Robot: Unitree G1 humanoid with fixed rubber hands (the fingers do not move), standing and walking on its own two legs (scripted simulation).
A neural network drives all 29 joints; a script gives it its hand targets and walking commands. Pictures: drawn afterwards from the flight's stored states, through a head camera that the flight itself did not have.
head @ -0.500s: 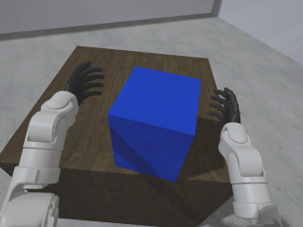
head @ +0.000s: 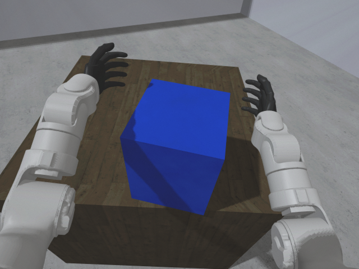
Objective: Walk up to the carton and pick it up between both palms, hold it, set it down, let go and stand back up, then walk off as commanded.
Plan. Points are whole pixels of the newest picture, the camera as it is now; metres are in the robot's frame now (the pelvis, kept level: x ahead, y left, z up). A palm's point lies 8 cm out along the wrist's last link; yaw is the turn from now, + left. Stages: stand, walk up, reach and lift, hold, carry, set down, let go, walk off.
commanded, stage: reach and lift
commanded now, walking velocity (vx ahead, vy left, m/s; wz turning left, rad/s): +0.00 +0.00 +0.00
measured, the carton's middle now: (178, 148) +0.40 +0.00 +0.04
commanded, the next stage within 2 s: none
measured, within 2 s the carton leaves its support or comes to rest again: neither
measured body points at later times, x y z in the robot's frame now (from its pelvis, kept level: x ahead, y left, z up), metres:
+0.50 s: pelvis +0.00 +0.00 +0.00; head +0.02 +0.02 +0.45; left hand +0.45 +0.18 +0.15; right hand +0.42 -0.18 +0.13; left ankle -0.02 +0.11 -0.74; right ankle +0.01 -0.15 -0.74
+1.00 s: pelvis +0.02 +0.00 +0.00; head +0.05 +0.02 +0.45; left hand +0.46 +0.16 +0.09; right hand +0.43 -0.17 +0.09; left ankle -0.02 +0.11 -0.74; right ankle +0.01 -0.15 -0.74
